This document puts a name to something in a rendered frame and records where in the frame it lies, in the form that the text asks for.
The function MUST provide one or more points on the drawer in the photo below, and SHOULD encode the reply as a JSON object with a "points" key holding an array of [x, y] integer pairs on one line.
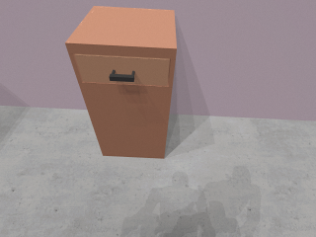
{"points": [[147, 70]]}

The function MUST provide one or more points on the cabinet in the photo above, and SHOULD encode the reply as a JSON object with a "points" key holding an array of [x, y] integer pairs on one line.
{"points": [[129, 120]]}

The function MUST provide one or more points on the handle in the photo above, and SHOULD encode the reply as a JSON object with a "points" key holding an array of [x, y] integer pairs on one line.
{"points": [[122, 77]]}

